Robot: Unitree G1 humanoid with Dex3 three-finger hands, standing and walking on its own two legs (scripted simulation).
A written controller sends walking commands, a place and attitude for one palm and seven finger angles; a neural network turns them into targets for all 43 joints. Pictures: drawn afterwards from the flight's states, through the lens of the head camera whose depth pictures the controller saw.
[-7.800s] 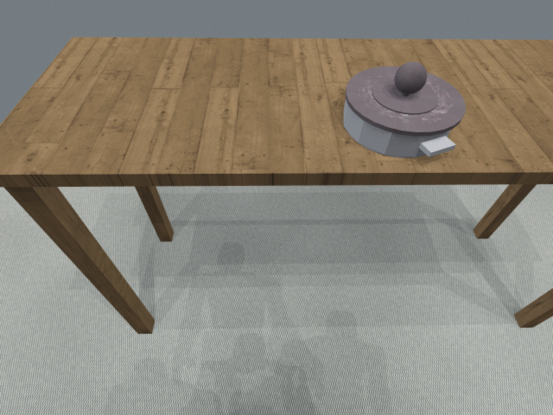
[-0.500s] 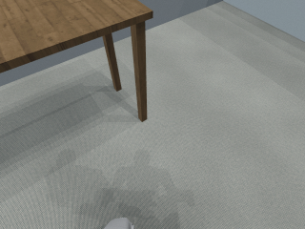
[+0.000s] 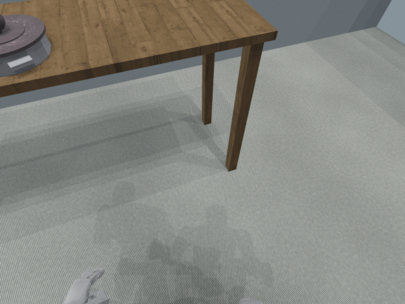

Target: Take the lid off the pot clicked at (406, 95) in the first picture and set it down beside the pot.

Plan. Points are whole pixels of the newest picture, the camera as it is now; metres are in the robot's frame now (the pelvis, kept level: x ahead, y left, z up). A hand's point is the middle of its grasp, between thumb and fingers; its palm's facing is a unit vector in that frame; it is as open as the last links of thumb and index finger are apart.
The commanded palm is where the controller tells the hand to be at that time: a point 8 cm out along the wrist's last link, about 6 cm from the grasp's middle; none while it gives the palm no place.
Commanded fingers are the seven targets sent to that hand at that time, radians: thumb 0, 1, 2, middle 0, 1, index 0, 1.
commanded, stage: turn to face it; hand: left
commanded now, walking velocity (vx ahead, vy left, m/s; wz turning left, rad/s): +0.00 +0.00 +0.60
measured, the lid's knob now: out of the picture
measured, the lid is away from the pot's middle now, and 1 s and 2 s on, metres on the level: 0.00 0.00 0.00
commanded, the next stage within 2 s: take the last steps up to it in 0.60 s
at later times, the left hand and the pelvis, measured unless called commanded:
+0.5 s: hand out of the picture -0.04 +0.19 -0.18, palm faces +0.32 -0.91 -0.26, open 7.3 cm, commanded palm none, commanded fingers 0.00 0.90 0.90 -0.20 -0.30 -0.20 -0.30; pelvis +0.00 -0.01 -0.01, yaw +18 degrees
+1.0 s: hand out of the picture -0.01 +0.18 -0.15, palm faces +0.47 -0.85 -0.26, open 7.3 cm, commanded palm none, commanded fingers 0.00 0.90 0.90 -0.20 -0.30 -0.20 -0.30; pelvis +0.03 -0.01 -0.01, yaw +26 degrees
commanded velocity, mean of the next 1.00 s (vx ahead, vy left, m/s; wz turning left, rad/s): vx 0.10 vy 0.04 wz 0.33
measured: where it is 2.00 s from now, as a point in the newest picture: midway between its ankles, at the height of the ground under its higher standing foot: (156, 275)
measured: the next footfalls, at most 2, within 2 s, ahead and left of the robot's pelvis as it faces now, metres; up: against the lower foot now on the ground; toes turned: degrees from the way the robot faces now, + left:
right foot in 0.06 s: +0.05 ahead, -0.12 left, +0.00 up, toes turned +2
left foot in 0.52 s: -0.01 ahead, +0.11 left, +0.00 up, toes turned +21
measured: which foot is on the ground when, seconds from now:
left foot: down 0.00-0.06, up 0.08-0.50, down 0.52-0.92, up 0.94-1.00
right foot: up 0.00-0.04, down 0.06-0.52, up 0.54-0.90, down 0.92-1.00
